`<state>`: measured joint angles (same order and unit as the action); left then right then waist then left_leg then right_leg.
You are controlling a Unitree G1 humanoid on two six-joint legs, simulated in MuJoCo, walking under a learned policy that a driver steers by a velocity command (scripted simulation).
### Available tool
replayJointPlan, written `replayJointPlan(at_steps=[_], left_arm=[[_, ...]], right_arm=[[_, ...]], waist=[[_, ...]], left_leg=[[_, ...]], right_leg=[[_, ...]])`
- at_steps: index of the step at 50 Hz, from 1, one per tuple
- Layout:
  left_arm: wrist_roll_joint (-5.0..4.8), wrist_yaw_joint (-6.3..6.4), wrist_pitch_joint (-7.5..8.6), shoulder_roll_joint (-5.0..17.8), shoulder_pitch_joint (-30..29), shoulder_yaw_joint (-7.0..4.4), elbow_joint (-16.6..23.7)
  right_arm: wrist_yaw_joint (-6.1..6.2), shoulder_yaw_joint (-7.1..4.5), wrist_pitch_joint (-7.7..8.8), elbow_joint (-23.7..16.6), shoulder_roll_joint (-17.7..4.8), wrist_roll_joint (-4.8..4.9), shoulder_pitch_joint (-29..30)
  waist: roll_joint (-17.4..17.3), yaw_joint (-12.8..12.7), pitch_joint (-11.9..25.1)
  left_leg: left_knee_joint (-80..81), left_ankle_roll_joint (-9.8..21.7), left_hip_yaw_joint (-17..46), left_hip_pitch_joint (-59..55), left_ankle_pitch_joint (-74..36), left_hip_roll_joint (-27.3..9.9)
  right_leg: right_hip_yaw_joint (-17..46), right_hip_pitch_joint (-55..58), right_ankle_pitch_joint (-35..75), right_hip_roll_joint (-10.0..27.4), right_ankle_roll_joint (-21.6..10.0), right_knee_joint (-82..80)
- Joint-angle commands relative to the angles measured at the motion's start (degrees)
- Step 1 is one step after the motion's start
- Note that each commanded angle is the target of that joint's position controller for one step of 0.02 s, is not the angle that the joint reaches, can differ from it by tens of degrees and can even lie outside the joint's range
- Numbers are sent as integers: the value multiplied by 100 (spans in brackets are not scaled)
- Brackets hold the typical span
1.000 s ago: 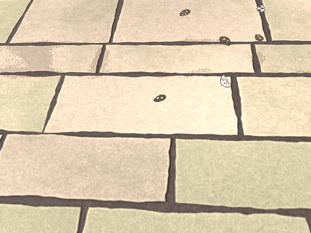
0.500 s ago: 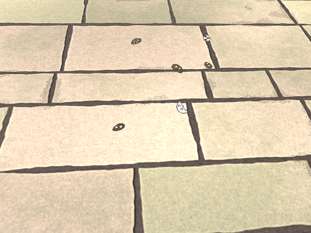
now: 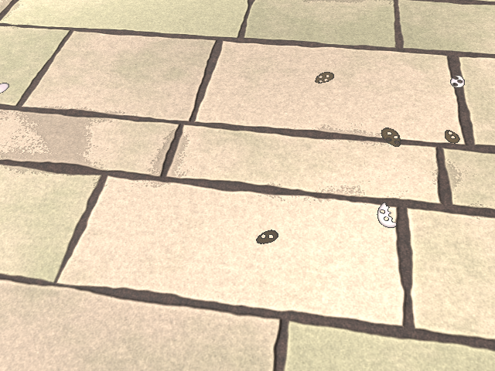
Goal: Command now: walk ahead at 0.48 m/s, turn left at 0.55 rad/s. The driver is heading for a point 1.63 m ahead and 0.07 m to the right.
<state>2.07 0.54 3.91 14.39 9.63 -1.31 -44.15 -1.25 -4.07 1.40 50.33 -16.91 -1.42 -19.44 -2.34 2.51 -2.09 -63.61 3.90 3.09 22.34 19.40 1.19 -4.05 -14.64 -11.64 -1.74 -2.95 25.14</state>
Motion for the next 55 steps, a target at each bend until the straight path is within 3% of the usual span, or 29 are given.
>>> replayJointPlan(at_steps=[1,6,9,12,15,17,18,19,20,21,22,23,24,25,28,31,34,37,40,44,46,47,48,49,50,51,53,54,55], left_arm=[[-76,-17,212,505,598,-146,45],[-96,-29,264,476,964,-164,-165],[-94,-30,246,512,1068,-164,-272],[-102,11,216,671,1406,-187,-451],[-91,53,130,800,1704,-174,-693],[-98,62,49,864,1763,-145,-840],[-190,53,32,863,1641,-119,-830],[-264,31,60,471,1699,-12,-580],[-522,23,-22,212,2450,28,-599],[-394,99,-83,749,1780,-149,-625],[-401,84,-69,519,1473,-108,-524],[-300,93,-99,452,1443,-113,-619],[-170,71,-205,395,1501,-135,-696],[-58,40,-316,320,1686,-153,-800],[-75,-44,-462,128,1784,-212,-753],[-54,-63,-527,154,1303,-263,-535],[-20,-118,-574,49,779,-210,-300],[6,-213,-639,184,306,-223,-54],[27,-322,-659,325,-140,-268,201],[-24,-370,-517,249,-206,-276,326],[27,-349,-397,251,620,-324,65],[102,-267,-318,726,1581,-498,-256],[-36,-187,-281,1507,1988,-684,-259],[-109,-148,-304,1244,1826,-591,-233],[-139,-120,-317,1065,1574,-522,-177],[-143,-105,-301,933,1303,-474,-143],[-206,-74,-230,795,852,-420,-28],[-218,-84,-165,867,911,-420,-17],[-233,-96,-114,854,998,-417,-77]], right_arm=[[-132,-51,-88,-364,-247,-51,-45],[-282,24,-131,-785,-112,-79,992],[-358,136,-78,-1032,26,-57,1659],[-406,222,-54,-1271,66,-81,2247],[-296,226,-31,-1243,-4,-141,2107],[-172,164,85,-823,-166,-217,1004],[-92,106,174,-527,-317,-313,179],[14,5,223,-374,-816,-409,-537],[70,-103,175,-387,-1134,-139,-511],[126,-109,129,-462,-943,85,-318],[149,10,165,-434,-626,103,220],[148,128,187,-414,-216,79,542],[178,184,208,-416,-47,106,801],[189,213,231,-397,4,84,815],[203,144,330,-389,-242,68,874],[266,163,278,-353,-152,48,870],[324,145,196,-281,-185,51,691],[266,40,133,-241,-423,-8,371],[223,-62,109,-245,-606,-51,238],[176,-173,122,-214,-808,-67,153],[175,-183,67,-258,-809,26,388],[158,-82,54,-411,-489,8,575],[62,35,116,-987,-76,-18,1064],[38,-20,94,-891,-400,-215,1258],[-39,-32,144,-882,-411,-75,1179],[-77,-18,206,-824,-410,19,1090],[-74,-25,130,-688,-443,-140,855],[-71,-14,81,-714,-410,-150,802],[-61,-9,40,-739,-403,-136,869]], waist=[[854,-188,39],[692,-257,-116],[661,-362,-236],[627,-529,-338],[731,-408,-133],[770,68,405],[685,499,814],[-107,621,1675],[-938,286,2941],[194,393,2455],[-106,131,1493],[180,-103,722],[75,-304,392],[30,-400,288],[-108,-625,511],[-384,-576,341],[-473,-392,288],[-405,-134,331],[-258,13,-30],[-37,-27,-183],[156,-506,82],[1123,-894,579],[2540,-1002,460],[1193,-958,82],[833,-752,-29],[587,-537,-147],[501,-274,16],[686,-250,83],[595,-231,46]], left_leg=[[-254,-57,112,1232,-341,-420],[230,-171,-109,2024,-1149,-474],[1422,-162,-461,1698,-1793,-402],[2390,5,-828,1316,-1790,-301],[2874,331,-1007,637,-1137,95],[3390,588,-941,-645,-1144,440],[3866,726,-720,-1969,-1998,166],[3390,1043,737,-3693,-4318,-1536],[3357,2060,2810,-4977,-6563,-3098],[3498,1749,1812,-4165,-6881,-2600],[3858,1485,1131,-3324,-6475,-2394],[4225,1113,706,-2472,-5811,-2069],[4498,888,351,-1884,-5317,-1847],[4627,731,20,-1353,-5459,-1694],[4768,797,-522,-1051,-5531,-1602],[4796,741,-930,-1044,-4827,-1471],[4712,747,-1134,-1152,-4198,-1487],[4998,867,-772,-1392,-1856,-1853],[5353,915,-316,-1626,123,-2170],[5058,757,-448,-1951,-110,-2246],[3857,402,-1181,-1342,-1078,-1849],[1962,61,-1812,-425,-1372,-1306],[298,-349,-1766,2095,1289,-91],[-181,-358,-615,2728,1435,-316],[-171,-349,-409,2597,840,-522],[99,-368,-357,2343,342,-623],[312,-488,-401,1961,-308,-597],[344,-563,-435,1748,-383,-551],[393,-613,-461,1759,-447,-534]], right_leg=[[1389,898,913,1609,-529,-1499],[415,1171,2008,1541,-540,-1635],[-172,1082,2392,1341,-417,-1605],[-378,1328,2831,1470,-358,-1562],[-488,1851,4855,1623,-363,-900],[-476,1881,5842,1539,-327,511],[-581,1187,4945,1361,-225,1627],[-615,-156,1279,886,-97,3520],[137,-1459,-2608,-79,76,5491],[1025,-1553,-1997,120,54,5422],[943,-1731,-1731,322,53,5015],[787,-1644,-1517,503,81,4494],[720,-1405,-1315,577,138,4144],[624,-929,-1094,507,191,4107],[445,-776,-650,348,299,4087],[347,-1172,-185,438,345,3507],[178,-1113,117,485,319,2566],[98,-1132,-239,548,183,2135],[70,-1398,-870,584,44,1775],[-174,-1081,-1346,402,-245,1042],[-304,352,-918,21,-457,15],[836,1637,-1454,583,-774,-592],[3990,2773,-1604,2154,-1595,-1329],[3802,2565,-864,2260,-1713,-1271],[3112,2306,-101,2020,-1591,-1117],[2589,1994,660,1714,-1387,-1157],[1981,1830,1429,1231,-1125,-1275],[1937,1645,2048,1251,-1212,-1236],[1808,1620,2442,1163,-1198,-1216]])
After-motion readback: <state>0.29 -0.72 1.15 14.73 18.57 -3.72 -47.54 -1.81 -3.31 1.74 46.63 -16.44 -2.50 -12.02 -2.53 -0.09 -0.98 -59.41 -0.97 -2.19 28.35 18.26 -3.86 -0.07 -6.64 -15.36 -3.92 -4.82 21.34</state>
